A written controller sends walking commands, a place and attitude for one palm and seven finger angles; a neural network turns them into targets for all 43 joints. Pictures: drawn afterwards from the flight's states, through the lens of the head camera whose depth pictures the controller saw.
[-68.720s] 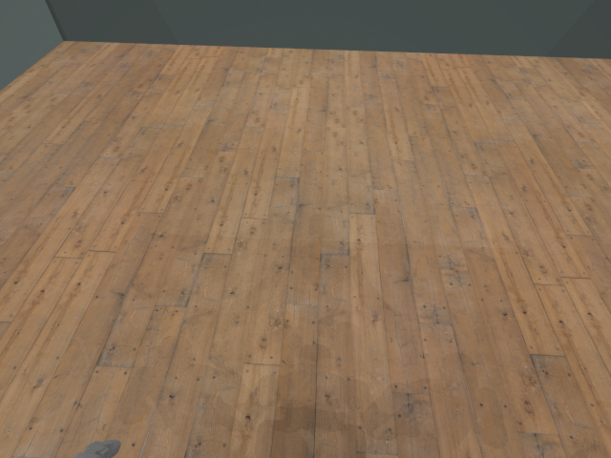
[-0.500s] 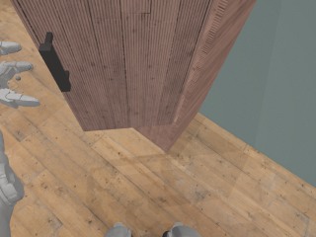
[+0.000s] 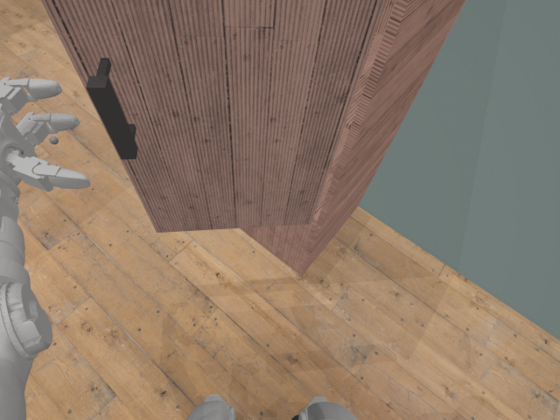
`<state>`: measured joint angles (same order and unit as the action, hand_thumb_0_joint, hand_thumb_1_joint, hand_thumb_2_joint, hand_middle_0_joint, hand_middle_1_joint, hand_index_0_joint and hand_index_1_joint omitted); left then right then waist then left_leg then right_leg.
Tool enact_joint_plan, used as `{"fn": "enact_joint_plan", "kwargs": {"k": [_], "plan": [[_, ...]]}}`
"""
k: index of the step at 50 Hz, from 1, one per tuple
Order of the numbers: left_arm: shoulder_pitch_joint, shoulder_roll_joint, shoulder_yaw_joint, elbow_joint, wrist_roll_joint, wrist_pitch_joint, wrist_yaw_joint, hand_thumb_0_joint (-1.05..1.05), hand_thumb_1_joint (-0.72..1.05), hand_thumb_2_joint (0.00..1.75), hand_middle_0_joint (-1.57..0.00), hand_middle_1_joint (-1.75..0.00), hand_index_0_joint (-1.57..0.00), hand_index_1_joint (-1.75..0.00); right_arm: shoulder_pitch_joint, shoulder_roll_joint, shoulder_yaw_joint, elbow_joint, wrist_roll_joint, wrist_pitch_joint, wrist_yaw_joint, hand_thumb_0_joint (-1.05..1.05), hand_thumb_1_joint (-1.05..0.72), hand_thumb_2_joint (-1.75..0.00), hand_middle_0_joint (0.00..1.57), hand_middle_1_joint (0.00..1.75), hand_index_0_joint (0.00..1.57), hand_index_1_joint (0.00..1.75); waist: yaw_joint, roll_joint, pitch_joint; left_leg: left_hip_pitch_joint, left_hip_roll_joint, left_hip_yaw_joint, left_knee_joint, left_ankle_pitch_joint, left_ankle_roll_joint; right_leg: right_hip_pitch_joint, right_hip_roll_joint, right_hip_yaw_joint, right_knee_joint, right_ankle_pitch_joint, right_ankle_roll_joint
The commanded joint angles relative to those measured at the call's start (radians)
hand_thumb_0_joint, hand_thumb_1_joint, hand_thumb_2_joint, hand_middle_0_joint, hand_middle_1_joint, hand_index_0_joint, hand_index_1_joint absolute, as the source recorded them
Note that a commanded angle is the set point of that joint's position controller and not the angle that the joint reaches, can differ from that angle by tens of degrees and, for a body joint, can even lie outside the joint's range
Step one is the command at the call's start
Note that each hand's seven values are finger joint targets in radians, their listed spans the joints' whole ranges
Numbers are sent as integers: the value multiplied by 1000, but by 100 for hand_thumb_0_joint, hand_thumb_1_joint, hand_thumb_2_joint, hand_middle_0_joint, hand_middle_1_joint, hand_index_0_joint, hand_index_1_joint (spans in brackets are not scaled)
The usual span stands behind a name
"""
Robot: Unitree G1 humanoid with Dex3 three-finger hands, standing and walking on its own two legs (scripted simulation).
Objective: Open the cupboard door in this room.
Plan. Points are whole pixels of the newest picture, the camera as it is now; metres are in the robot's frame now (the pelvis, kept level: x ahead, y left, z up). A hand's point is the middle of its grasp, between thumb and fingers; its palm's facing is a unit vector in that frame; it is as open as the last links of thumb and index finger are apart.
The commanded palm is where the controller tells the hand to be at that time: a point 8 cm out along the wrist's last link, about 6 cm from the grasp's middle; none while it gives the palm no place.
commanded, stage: slide the fingers in behind the handle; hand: left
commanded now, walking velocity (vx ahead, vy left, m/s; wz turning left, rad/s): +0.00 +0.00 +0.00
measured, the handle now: (117, 111) +0.53 +0.22 +0.10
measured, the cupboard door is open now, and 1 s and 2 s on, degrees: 45 45 45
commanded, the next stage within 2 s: close the thumb around the handle in 1.62 s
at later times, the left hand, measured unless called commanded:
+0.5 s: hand (71, 138) +0.47 +0.26 +0.10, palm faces +0.04 -1.00 +0.01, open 14.0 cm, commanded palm +0.45 +0.30 +0.10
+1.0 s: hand (108, 136) +0.48 +0.22 +0.10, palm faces +0.05 -1.00 +0.01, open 14.0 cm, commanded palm +0.45 +0.26 +0.10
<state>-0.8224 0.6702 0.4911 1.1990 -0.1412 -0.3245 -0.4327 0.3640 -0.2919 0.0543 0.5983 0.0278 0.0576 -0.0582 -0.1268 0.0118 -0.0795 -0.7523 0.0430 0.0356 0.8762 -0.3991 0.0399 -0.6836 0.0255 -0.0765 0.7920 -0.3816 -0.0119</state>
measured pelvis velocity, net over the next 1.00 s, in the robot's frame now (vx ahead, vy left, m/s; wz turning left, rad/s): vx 0.00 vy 0.00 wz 0.00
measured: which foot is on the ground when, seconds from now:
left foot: down 0.00-1.00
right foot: down 0.00-1.00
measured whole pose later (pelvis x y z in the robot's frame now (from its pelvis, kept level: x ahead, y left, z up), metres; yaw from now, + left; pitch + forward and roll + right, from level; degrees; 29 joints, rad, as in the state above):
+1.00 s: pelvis +0.00 +0.00 +0.00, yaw +0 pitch +15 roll -3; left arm -0.82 0.49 0.40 1.11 -0.14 -0.34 -0.28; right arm 0.38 -0.27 0.03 0.63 0.02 0.05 -0.03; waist -0.12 0.02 -0.09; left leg -0.74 0.04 0.04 0.88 -0.40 0.04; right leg -0.68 0.02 -0.07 0.80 -0.39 -0.01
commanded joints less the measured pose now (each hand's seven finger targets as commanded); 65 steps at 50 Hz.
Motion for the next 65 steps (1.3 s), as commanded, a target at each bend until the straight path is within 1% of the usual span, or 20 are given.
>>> {"fn": "enact_joint_plan", "kwargs": {"k": [1,2,7,8,10,13,15,24,27,29,31,32,43,47,49,50,52,59,62,65], "plan": [[-453,320,15,-191,-26,-71,-23,0,-50,30,-30,-120,-30,-120,153,-192,-67,-40,-3,-16,-24,0,-90,-90,20,30,20,30,-25,150,-387,334,-13,-84,-89,321,-3,53,25,52,-84,254,-7],[-470,303,-3,-195,-30,-68,-28,0,-50,30,-30,-120,-30,-120,154,-192,-68,-35,-1,-18,-24,0,-90,-90,20,30,20,30,-38,137,-382,335,-11,-85,-89,311,-1,43,26,52,-87,246,-4],[-398,326,34,-196,-44,-53,-43,0,-50,30,-30,-120,-30,-120,168,-193,-73,-41,-3,-14,-20,0,-90,-90,20,30,20,30,-5,126,-428,317,-15,-74,-85,358,2,100,26,53,-78,304,-5],[-402,299,12,-205,-43,-49,-41,0,-50,30,-30,-120,-30,-120,165,-188,-74,-43,-3,-14,-17,0,-90,-90,20,30,20,30,-13,148,-412,321,-15,-68,-85,347,2,82,26,54,-84,295,-3],[-375,319,38,-194,-48,-45,-34,0,-50,30,-30,-120,-30,-120,172,-191,-75,-46,-3,-9,-17,0,-90,-90,20,30,20,30,-6,105,-402,303,-15,-68,-88,349,4,97,29,53,-84,303,-3],[-397,335,47,-229,-39,-52,-15,0,-50,30,-30,-120,-30,-120,171,-191,-76,-51,-2,-7,-15,0,-90,-90,20,30,20,30,-1,132,-389,292,-14,-70,-98,318,3,91,29,51,-85,269,-5],[-407,337,60,-293,-40,-73,-2,0,-50,30,-30,-120,-30,-120,179,-189,-83,-50,-8,-7,-13,0,-90,-90,20,30,20,30,6,162,-459,367,-11,-78,-91,393,-2,93,32,47,-74,308,-8],[-370,200,-18,-329,-52,-58,23,0,-50,30,-30,-120,-30,-120,163,-176,-86,-55,-5,-7,-2,0,-90,-90,20,30,20,30,-3,170,-398,415,-3,-87,-102,438,-10,47,36,29,-81,301,-12],[-351,187,-9,-298,-54,-54,45,0,-50,30,-30,-120,-30,-120,161,-175,-86,-48,-6,-10,1,0,-90,-90,20,30,20,30,-4,109,-388,395,-3,-86,-104,410,-9,57,34,29,-85,296,-8],[-384,166,-29,-293,-55,-59,54,0,-50,30,-30,-120,-30,-120,157,-174,-83,-44,-6,-12,0,0,-90,-90,20,30,20,30,-12,114,-361,384,-6,-87,-107,394,-9,48,33,29,-84,287,-10],[-383,181,-20,-314,-41,-67,66,0,-50,30,-30,-120,-30,-120,154,-173,-84,-46,-8,-14,2,0,-90,-90,20,30,20,30,1,142,-396,408,-4,-93,-104,429,-16,51,30,30,-73,300,-11],[-382,146,-43,-335,-38,-71,70,0,-50,30,-30,-120,-30,-120,152,-168,-85,-48,-9,-17,6,0,-90,-90,20,30,20,30,2,156,-422,433,-3,-94,-101,447,-19,47,30,28,-72,301,-10],[-457,64,-96,-305,-21,-75,139,0,-50,30,-30,-120,-30,-120,141,-161,-85,-31,-10,-27,12,0,-90,-90,20,30,20,30,-21,105,-386,411,-5,-107,-101,381,-20,22,28,27,-71,262,-9],[-450,71,-80,-303,-16,-82,154,0,-50,30,-30,-120,-30,-120,142,-158,-84,-31,-12,-30,17,0,-90,-90,20,30,20,30,-7,118,-416,402,-10,-96,-96,385,-20,50,27,32,-65,282,-9],[-406,121,-36,-301,-14,-88,163,0,-50,30,-30,-120,-30,-120,149,-162,-84,-37,-14,-27,17,0,-90,-90,20,30,20,30,11,76,-434,372,-14,-89,-93,399,-13,105,29,35,-59,315,-11],[-405,114,-44,-317,-10,-90,164,0,-50,30,-30,-120,-30,-120,139,-158,-82,-44,-13,-26,19,0,-90,-90,20,30,20,30,15,103,-441,373,-15,-82,-95,407,-14,111,27,39,-58,331,-9],[-412,60,-85,-309,-8,-85,164,0,-50,30,-30,-120,-30,-120,138,-151,-83,-42,-10,-25,22,0,-90,-90,20,30,20,30,2,113,-407,367,-15,-78,-97,379,-13,90,27,38,-67,312,-8],[-445,52,-88,-311,-16,-88,181,0,-50,30,-30,-120,-30,-120,146,-153,-86,-32,-9,-28,16,0,-90,-90,20,30,20,30,-12,80,-382,339,-21,-70,-105,322,-3,105,27,48,-82,296,-7],[-436,56,-82,-326,-8,-98,190,0,-50,30,-30,-120,-30,-120,144,-149,-89,-29,-10,-32,19,0,-90,-90,20,30,20,30,0,104,-413,351,-22,-66,-103,329,-6,112,24,52,-80,302,-5],[-380,74,-60,-292,-7,-96,194,0,-50,30,-30,-120,-30,-120,147,-150,-86,-31,-10,-29,19,0,-90,-90,20,30,20,30,9,56,-407,315,-26,-60,-105,341,-1,155,24,55,-76,340,-5]]}}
